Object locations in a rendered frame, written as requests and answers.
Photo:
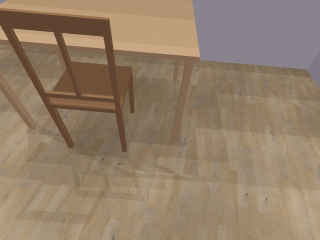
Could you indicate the table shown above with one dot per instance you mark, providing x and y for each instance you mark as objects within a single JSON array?
[{"x": 160, "y": 29}]

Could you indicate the chair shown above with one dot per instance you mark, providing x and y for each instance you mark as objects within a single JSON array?
[{"x": 83, "y": 86}]

